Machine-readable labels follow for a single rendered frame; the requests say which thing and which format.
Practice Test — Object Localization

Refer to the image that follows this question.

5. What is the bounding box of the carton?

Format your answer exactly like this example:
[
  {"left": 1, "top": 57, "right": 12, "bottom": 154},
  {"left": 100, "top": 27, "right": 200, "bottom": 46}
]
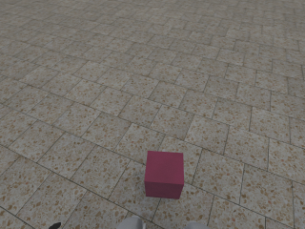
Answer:
[{"left": 144, "top": 151, "right": 184, "bottom": 199}]

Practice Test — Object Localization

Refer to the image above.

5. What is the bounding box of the left robot thigh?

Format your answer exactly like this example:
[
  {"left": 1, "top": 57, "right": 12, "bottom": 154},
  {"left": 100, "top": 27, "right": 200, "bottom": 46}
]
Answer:
[{"left": 116, "top": 217, "right": 147, "bottom": 229}]

